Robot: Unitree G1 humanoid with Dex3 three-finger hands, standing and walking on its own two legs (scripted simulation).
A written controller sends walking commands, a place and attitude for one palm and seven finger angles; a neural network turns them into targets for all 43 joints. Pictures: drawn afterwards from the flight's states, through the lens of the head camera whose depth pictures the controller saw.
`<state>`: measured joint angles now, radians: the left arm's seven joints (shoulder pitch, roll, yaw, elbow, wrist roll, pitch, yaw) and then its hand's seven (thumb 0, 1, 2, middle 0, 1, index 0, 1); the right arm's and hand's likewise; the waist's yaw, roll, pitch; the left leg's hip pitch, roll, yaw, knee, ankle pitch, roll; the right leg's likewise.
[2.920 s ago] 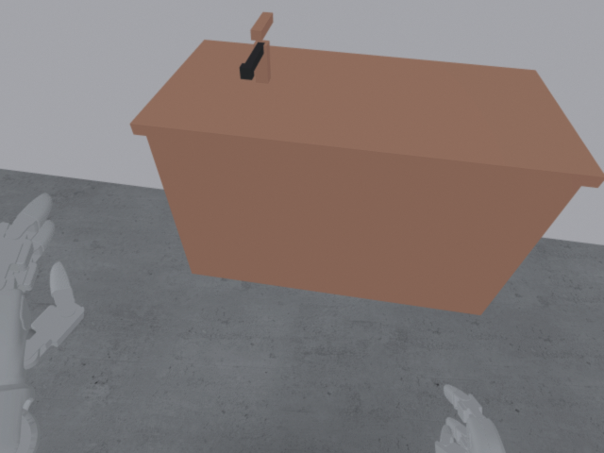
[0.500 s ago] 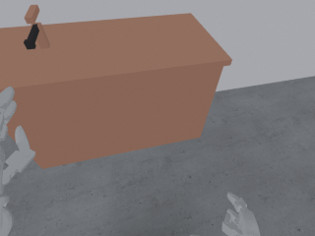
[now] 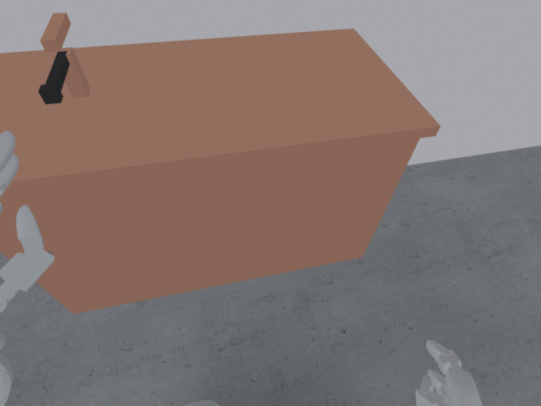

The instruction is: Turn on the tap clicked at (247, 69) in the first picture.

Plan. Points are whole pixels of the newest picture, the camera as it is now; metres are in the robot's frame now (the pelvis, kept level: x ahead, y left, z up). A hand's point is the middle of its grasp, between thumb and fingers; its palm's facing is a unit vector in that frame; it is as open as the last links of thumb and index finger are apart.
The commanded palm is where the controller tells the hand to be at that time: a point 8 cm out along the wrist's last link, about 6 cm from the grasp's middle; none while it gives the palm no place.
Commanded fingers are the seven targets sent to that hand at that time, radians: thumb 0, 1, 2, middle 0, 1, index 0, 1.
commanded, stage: take the last steps up to it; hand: left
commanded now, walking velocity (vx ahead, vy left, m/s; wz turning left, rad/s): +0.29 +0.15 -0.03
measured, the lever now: (51, 94) +0.62 +0.48 +0.10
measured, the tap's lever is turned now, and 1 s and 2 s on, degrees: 0 0 0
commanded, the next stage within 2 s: come to a stop and stand still in 0.70 s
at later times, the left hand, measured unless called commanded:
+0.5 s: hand (58, 185) +0.31 +0.27 +0.19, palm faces +0.40 -0.81 -0.44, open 7.5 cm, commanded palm +0.26 +0.32 +0.20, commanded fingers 0.00 0.90 0.90 -0.20 -0.30 -0.20 -0.30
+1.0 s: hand (52, 150) +0.37 +0.31 +0.18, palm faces +0.41 -0.82 -0.41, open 7.5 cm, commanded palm +0.32 +0.35 +0.20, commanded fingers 0.00 0.90 0.90 -0.20 -0.30 -0.20 -0.30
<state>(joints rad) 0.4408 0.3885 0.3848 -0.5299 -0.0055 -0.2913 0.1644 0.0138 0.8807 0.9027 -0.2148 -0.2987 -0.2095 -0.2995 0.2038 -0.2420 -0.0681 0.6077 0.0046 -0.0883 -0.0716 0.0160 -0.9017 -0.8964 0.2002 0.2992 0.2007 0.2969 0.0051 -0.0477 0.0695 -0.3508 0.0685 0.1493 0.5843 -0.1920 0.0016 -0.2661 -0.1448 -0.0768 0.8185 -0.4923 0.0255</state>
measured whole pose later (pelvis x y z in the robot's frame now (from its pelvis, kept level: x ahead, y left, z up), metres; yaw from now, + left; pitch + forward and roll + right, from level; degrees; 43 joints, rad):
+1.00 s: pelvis +0.15 +0.08 +0.01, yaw -2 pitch -1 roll +2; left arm 0.44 0.33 0.34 -0.43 -0.03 -0.18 0.16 0.01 0.88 0.90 -0.21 -0.30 -0.21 -0.30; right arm 0.21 -0.19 0.04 0.65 0.01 -0.04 -0.06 0.02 -0.90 -0.90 0.21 0.30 0.21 0.30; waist 0.02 0.03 0.04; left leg -0.38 0.02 0.07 0.82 -0.40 -0.02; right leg -0.25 -0.05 -0.14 0.57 -0.29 -0.05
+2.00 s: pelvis +0.14 +0.13 +0.02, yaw -4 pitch -2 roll -1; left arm 0.36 0.37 0.38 -0.41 -0.02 -0.22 0.10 0.02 0.88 0.90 -0.22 -0.30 -0.21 -0.30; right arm 0.26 -0.19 0.04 0.58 0.00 -0.16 -0.02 0.02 -0.90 -0.90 0.20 0.30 0.20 0.30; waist 0.04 -0.03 0.08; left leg -0.26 0.01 0.09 0.49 -0.21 0.06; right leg -0.22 -0.02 -0.05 0.45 -0.20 0.01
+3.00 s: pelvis +0.16 +0.13 +0.02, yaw -3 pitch +0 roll -1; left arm 0.42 0.34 0.33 -0.42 -0.05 -0.16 0.13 0.02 0.89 0.90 -0.21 -0.30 -0.21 -0.30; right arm 0.22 -0.20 0.03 0.57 0.00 -0.07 -0.06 0.02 -0.90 -0.90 0.20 0.30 0.20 0.30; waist 0.03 0.01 0.02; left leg -0.22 -0.01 0.08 0.40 -0.19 0.06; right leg -0.16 -0.03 -0.06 0.33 -0.17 0.03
